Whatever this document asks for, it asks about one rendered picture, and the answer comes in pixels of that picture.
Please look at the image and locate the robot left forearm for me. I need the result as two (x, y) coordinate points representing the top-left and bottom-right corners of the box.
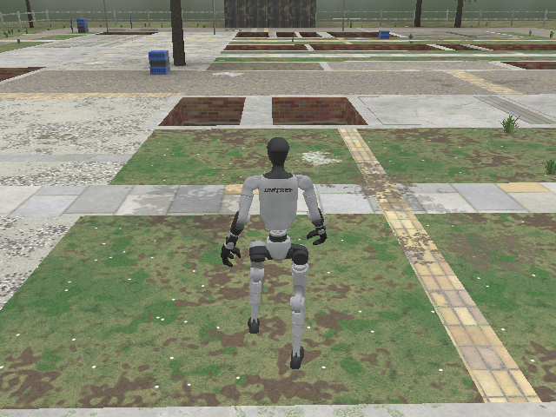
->
(224, 211), (244, 249)

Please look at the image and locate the robot right upper arm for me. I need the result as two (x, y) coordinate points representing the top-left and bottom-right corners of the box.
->
(296, 175), (321, 222)

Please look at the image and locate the robot left upper arm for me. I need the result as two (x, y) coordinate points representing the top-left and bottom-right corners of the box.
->
(236, 175), (260, 225)

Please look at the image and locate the robot left hand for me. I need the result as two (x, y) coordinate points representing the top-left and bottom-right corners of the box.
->
(221, 244), (241, 267)

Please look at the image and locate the left robot foot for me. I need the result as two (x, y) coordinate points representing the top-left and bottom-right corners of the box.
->
(248, 317), (260, 334)

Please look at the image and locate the robot right forearm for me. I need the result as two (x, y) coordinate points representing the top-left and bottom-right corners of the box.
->
(312, 208), (326, 235)

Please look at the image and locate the humanoid robot torso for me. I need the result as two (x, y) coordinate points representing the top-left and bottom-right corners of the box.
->
(258, 170), (299, 261)

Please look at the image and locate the robot right hand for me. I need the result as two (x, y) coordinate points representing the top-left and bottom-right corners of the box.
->
(307, 230), (327, 245)

